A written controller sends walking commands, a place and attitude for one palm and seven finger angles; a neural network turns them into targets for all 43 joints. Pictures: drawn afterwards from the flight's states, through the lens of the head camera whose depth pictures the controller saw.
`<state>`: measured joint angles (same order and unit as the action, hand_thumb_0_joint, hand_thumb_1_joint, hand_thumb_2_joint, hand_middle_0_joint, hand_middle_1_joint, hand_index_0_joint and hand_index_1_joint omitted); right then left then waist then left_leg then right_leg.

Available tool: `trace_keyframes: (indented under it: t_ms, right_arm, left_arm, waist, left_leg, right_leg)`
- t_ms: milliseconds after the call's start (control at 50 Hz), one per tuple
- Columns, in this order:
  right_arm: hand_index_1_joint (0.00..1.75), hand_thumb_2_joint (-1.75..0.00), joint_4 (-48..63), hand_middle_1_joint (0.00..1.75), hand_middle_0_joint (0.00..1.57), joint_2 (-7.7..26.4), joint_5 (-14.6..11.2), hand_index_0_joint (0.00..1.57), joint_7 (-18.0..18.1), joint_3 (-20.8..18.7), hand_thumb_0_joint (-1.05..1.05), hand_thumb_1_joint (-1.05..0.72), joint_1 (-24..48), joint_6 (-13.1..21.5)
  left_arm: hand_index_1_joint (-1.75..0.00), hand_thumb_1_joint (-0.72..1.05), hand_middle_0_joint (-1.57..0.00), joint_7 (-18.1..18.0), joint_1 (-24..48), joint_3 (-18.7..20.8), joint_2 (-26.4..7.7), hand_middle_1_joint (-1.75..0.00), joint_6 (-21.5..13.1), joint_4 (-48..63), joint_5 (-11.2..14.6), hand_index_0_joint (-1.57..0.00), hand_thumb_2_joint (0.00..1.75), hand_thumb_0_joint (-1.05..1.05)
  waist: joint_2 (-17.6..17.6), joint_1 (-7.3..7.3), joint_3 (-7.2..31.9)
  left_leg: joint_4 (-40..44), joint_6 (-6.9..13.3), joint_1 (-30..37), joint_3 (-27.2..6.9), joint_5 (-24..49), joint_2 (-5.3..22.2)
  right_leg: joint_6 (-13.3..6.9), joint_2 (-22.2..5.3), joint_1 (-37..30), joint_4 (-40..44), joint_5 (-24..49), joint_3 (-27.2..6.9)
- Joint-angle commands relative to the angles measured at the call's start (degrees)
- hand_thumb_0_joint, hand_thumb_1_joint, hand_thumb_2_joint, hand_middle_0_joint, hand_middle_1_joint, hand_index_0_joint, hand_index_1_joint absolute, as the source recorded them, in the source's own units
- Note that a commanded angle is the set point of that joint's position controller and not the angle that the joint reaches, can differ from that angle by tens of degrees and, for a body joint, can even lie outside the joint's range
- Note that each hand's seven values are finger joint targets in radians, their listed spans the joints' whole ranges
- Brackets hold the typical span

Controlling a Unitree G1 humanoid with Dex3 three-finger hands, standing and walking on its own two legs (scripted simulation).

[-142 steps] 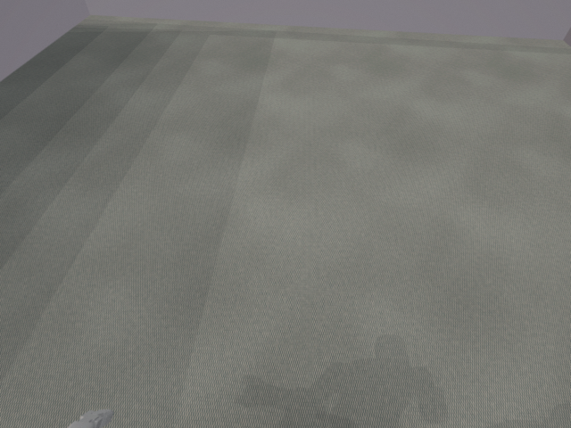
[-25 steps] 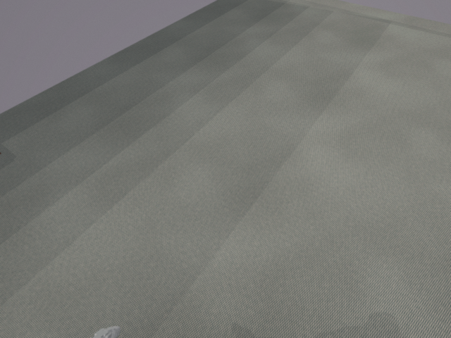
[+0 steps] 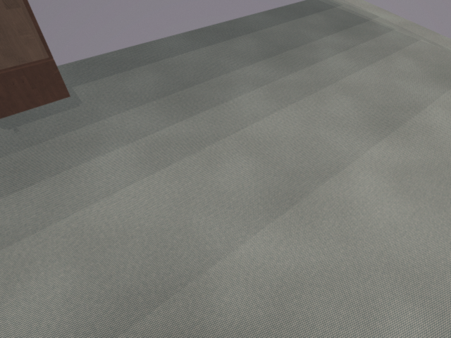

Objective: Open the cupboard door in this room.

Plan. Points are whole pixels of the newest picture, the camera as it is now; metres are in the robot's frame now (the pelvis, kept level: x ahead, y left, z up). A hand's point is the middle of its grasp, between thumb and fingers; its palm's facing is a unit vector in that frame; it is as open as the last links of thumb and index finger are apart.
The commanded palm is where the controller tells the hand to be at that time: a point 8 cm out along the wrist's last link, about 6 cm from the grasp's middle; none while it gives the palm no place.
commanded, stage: turn or walk to find it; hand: left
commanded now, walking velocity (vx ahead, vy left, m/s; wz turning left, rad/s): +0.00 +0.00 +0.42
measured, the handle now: out of the picture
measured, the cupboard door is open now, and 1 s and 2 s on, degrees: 0 0 0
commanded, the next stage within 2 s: stand and wait in 0.68 s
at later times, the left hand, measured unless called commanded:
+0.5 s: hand out of the picture +0.05 +0.19 -0.13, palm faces +0.21 -0.94 -0.27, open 7.4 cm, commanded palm none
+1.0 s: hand out of the picture -0.13 +0.20 -0.17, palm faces +0.40 -0.89 -0.23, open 7.4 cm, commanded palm none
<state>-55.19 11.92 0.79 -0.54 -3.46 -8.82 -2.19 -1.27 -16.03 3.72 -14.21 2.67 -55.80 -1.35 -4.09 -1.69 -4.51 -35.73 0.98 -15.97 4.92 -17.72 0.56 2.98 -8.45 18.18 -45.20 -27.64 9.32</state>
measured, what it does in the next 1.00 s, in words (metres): steps on the spot, turning left: right foot, then left foot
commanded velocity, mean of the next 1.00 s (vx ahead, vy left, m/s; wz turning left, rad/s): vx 0.00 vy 0.00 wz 0.28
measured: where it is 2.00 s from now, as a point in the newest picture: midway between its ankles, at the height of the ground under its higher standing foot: outside the picture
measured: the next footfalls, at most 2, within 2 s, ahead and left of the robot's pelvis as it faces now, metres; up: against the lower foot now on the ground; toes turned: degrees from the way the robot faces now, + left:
right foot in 0.44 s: +0.03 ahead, -0.13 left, +0.00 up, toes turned +7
left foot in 0.86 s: -0.05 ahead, +0.12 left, +0.00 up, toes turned +25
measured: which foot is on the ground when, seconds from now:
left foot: down 0.00-0.44, up 0.46-0.84, down 0.86-1.00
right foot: up 0.00-0.42, down 0.44-0.86, up 0.88-1.00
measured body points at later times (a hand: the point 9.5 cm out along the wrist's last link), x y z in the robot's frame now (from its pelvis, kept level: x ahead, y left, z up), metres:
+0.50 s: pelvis -0.02 -0.02 +0.01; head +0.01 -0.05 +0.46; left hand +0.04 +0.24 -0.11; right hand +0.06 -0.26 -0.15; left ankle -0.02 +0.10 -0.70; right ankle -0.01 -0.13 -0.72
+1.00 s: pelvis -0.05 +0.01 +0.01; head -0.04 +0.04 +0.46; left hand -0.15 +0.24 -0.15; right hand +0.12 -0.17 -0.12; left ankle -0.09 +0.11 -0.72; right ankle -0.03 -0.13 -0.68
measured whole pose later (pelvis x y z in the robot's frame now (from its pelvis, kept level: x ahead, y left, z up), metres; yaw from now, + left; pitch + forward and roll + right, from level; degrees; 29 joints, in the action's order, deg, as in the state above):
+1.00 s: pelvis -0.05 +0.01 +0.01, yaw +20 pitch -1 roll +0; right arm -57.4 8.9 1.0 1.3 -1.3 -7.8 -0.7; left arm -1.3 -16.3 2.8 -13.7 3.4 -61.1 -1.1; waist -3.5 -2.2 -3.3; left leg -29.2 1.4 -11.8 4.7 -16.0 0.5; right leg 2.7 -5.1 19.4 -51.4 -27.2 3.3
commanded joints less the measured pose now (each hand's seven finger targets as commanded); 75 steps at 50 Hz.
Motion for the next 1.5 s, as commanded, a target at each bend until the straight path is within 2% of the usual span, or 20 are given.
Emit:
trace_keyframes:
  t_ms: [0,80,240,380,400,420,440,500,540,700,780,800,840,860,900,1040,1140,1200,1300,1480]
  right_arm:
    - [0.3,-0.9,2.3,0.3,0.2,12.0,0.5,0.2,1.7,-2.1,0.0,-0.9,-4.3,1.2]
    - [0.3,-0.9,3.6,0.3,0.2,10.5,0.2,0.2,1.8,-1.5,0.0,-0.9,-1.9,2.1]
    - [0.3,-0.9,3.3,0.3,0.2,10.7,0.6,0.2,1.6,-2.4,0.0,-0.9,-4.9,1.5]
    - [0.3,-0.9,4.4,0.3,0.2,10.0,0.2,0.2,1.0,-2.7,0.0,-0.9,-2.8,1.0]
    - [0.3,-0.9,4.6,0.3,0.2,7.6,-0.3,0.2,0.6,-2.5,0.0,-0.9,-3.7,1.1]
    - [0.3,-0.9,6.2,0.3,0.2,4.1,-0.4,0.2,0.4,-1.8,0.0,-0.9,-4.1,1.2]
    - [0.3,-0.9,6.3,0.3,0.2,6.8,0.4,0.2,0.6,-2.6,0.0,-0.9,-2.8,0.2]
    - [0.3,-0.9,3.0,0.3,0.2,5.8,0.6,0.2,-0.3,-2.9,0.0,-0.9,-4.2,-1.1]
    - [0.3,-0.9,2.2,0.3,0.2,5.3,0.5,0.2,-0.5,-2.6,0.0,-0.9,-5.5,-1.1]
    - [0.3,-0.9,3.1,0.3,0.2,3.6,-0.1,0.2,-0.3,-1.0,0.0,-0.9,0.5,-0.5]
    - [0.3,-0.9,0.9,0.3,0.2,3.3,-0.2,0.2,0.5,-0.4,0.0,-0.9,-4.3,0.7]
    - [0.3,-0.9,0.1,0.3,0.2,5.0,-0.1,0.2,0.5,-0.5,0.0,-0.9,-6.1,1.2]
    - [0.3,-0.9,0.3,0.3,0.2,12.2,0.2,0.2,0.8,-1.6,0.0,-0.9,-7.7,1.7]
    - [0.3,-0.9,-0.8,0.3,0.2,11.3,0.5,0.2,1.6,-1.5,0.0,-0.9,-7.5,2.0]
    - [0.3,-0.9,-0.5,0.3,0.2,8.5,0.5,0.2,2.4,-0.2,0.0,-0.9,-2.0,2.0]
    - [0.3,-0.9,-3.0,0.3,0.2,7.0,0.1,0.2,2.6,0.1,0.0,-0.9,-2.9,2.5]
    - [0.3,-0.9,-4.3,0.3,0.2,2.6,-1.0,0.2,2.0,0.7,0.0,-0.9,-3.5,2.6]
    - [0.3,-0.9,-5.6,0.3,0.2,1.7,-0.2,0.2,1.9,1.1,0.0,-0.9,-4.8,1.7]
    - [0.3,-0.9,-8.2,0.3,0.2,1.5,-0.2,0.2,2.0,2.1,0.0,-0.9,-7.1,2.7]
    - [0.3,-0.9,-10.6,0.3,0.2,0.3,-0.1,0.2,2.4,2.5,0.0,-0.9,-11.9,2.8]
  left_arm:
    - [-0.3,0.9,-0.2,-0.2,5.6,1.1,-4.5,-0.3,-0.3,5.6,0.3,-0.2,0.9,0.0]
    - [-0.3,0.9,-0.2,0.5,1.5,1.0,-4.0,-0.3,-0.6,3.5,0.2,-0.2,0.9,0.0]
    - [-0.3,0.9,-0.2,0.0,6.1,0.8,-3.1,-0.3,-0.6,6.2,0.5,-0.2,0.9,0.0]
    - [-0.3,0.9,-0.2,-0.6,0.1,0.8,-3.4,-0.3,-2.2,6.0,0.9,-0.2,0.9,0.0]
    - [-0.3,0.9,-0.2,-1.0,-0.6,1.3,-6.4,-0.3,-2.8,6.0,0.4,-0.2,0.9,0.0]
    - [-0.3,0.9,-0.2,-1.3,-1.1,2.2,-11.0,-0.3,-3.1,6.2,-0.3,-0.2,0.9,0.0]
    - [-0.3,0.9,-0.2,-1.3,-0.6,2.5,-11.2,-0.3,-3.0,7.0,0.1,-0.2,0.9,0.0]
    - [-0.3,0.9,-0.2,-1.1,6.8,1.0,-6.6,-0.3,-3.0,8.0,0.2,-0.2,0.9,0.0]
    - [-0.3,0.9,-0.2,-1.1,6.8,0.8,-5.6,-0.3,-3.3,8.0,0.0,-0.2,0.9,0.0]
    - [-0.3,0.9,-0.2,-0.9,-0.6,1.7,-9.0,-0.3,-2.9,4.4,-0.6,-0.2,0.9,0.0]
    - [-0.3,0.9,-0.2,-0.9,-0.3,1.5,-8.6,-0.3,-2.5,2.2,-0.1,-0.2,0.9,0.0]
    - [-0.3,0.9,-0.2,-0.7,-0.1,1.0,-7.2,-0.3,-2.2,1.9,0.4,-0.2,0.9,0.0]
    - [-0.3,0.9,-0.2,-0.5,-0.8,-0.7,-1.4,-0.3,-1.7,3.3,0.7,-0.2,0.9,0.0]
    - [-0.3,0.9,-0.2,-0.9,2.5,-0.7,-1.8,-0.3,-0.9,2.9,0.4,-0.2,0.9,0.0]
    - [-0.3,0.9,-0.2,-0.4,2.4,-0.5,-2.0,-0.3,-0.5,0.5,0.5,-0.2,0.9,0.0]
    - [-0.3,0.9,-0.2,-0.2,-0.5,-2.2,0.5,-0.3,-1.4,-3.5,0.6,-0.2,0.9,0.0]
    - [-0.3,0.9,-0.2,-0.9,-4.1,-2.5,-2.0,-0.3,-3.1,-6.3,0.2,-0.2,0.9,0.0]
    - [-0.3,0.9,-0.2,-0.7,-1.2,-2.7,-1.8,-0.3,-3.4,-6.3,0.3,-0.2,0.9,0.0]
    - [-0.3,0.9,-0.2,-0.8,-2.6,-3.0,-0.4,-0.3,-3.3,-7.2,0.8,-0.2,0.9,0.0]
    - [-0.3,0.9,-0.2,-1.0,-4.1,-3.1,0.7,-0.3,-3.3,-8.4,1.1,-0.2,0.9,0.0]
  waist:
    - [16.3,3.93,2.7]
    - [10.9,2.02,5.6]
    - [11.0,3.82,5.6]
    - [9.4,0.39,8.6]
    - [2.8,0.14,9.3]
    - [-10.9,-0.1,7.9]
    - [-10.7,-0.98,7.6]
    - [-2.8,3.07,0.5]
    - [-5.0,3.19,1.1]
    - [-6.9,-0.85,3.2]
    - [-6.4,1.5,6.1]
    - [-1.7,2.56,7.1]
    - [18.4,2.88,8.0]
    - [19.1,4.5,6.2]
    - [16.5,2.14,1.2]
    - [10.7,2.2,4.2]
    - [2.3,1.54,3.4]
    - [-6.3,2.69,-1.1]
    - [2.7,1.68,-0.7]
    - [4.4,1.41,-0.9]
  left_leg:
    - [18.6,9.2,5.7,-20.6,21.4,17.5]
    - [17.4,8.0,9.0,-14.9,27.3,12.7]
    - [17.2,9.8,10.0,-21.2,24.5,13.0]
    - [10.0,5.3,0.0,-22.1,21.6,7.8]
    - [3.8,2.0,-7.2,-18.3,12.9,3.9]
    - [-7.1,-2.0,-16.8,-8.3,-7.3,-4.3]
    - [-18.6,-2.4,-15.5,-8.9,-15.0,-2.9]
    - [-33.1,-3.2,-15.9,-8.5,-5.9,-0.2]
    - [-32.9,-4.1,-15.3,-6.9,-3.8,0.7]
    - [-12.7,-4.3,-8.7,-1.8,-8.8,1.0]
    - [6.5,-3.2,3.8,0.5,1.8,-0.1]
    - [12.7,-2.4,10.3,-1.3,9.1,1.8]
    - [16.7,6.4,14.1,-19.6,30.9,20.4]
    - [19.3,8.2,8.1,-19.7,26.3,20.1]
    - [20.0,8.2,2.8,-15.8,21.5,16.4]
    - [17.6,8.0,10.2,-11.3,29.1,13.5]
    - [12.7,0.6,3.9,-6.6,11.4,5.7]
    - [13.2,-0.7,7.5,-4.4,5.4,3.6]
    - [16.5,0.0,6.5,-5.6,9.0,5.0]
    - [17.0,-0.3,5.1,-5.3,8.3,5.1]
  right_leg:
    - [0.6,1.0,13.9,-19.8,-1.4,-8.6]
    - [1.7,2.2,11.4,-17.0,4.7,-7.7]
    - [1.9,4.2,9.2,-6.4,2.0,-8.2]
    - [0.2,6.1,-10.5,21.8,15.1,-7.4]
    - [-1.7,-1.1,-17.7,27.0,16.9,-13.9]
    - [-7.8,-14.9,-20.3,29.1,23.5,-26.8]
    - [-12.5,-19.7,-13.4,29.8,25.7,-28.1]
    - [-10.5,-10.4,-5.2,28.6,23.0,-15.6]
    - [-9.5,-9.2,-6.1,28.1,25.2,-11.6]
    - [-11.2,-11.2,-10.9,23.9,35.5,-9.2]
    - [-7.7,-8.8,-8.8,17.6,37.3,-6.8]
    - [-5.0,-6.5,-4.7,13.6,31.8,-4.8]
    - [-0.2,2.2,6.5,-1.6,-4.7,-1.8]
    - [-0.2,2.6,5.0,-7.5,-7.1,-5.7]
    - [-0.7,2.2,5.1,-10.9,-1.7,-8.7]
    - [-0.1,3.6,-0.4,6.5,2.6,-6.5]
    - [-2.3,-1.5,-9.9,25.8,23.1,-12.5]
    - [-4.5,-2.1,0.1,28.5,13.3,-14.3]
    - [-3.5,0.7,-3.7,27.6,14.3,-12.0]
    - [-4.1,1.3,-6.0,28.0,14.7,-11.6]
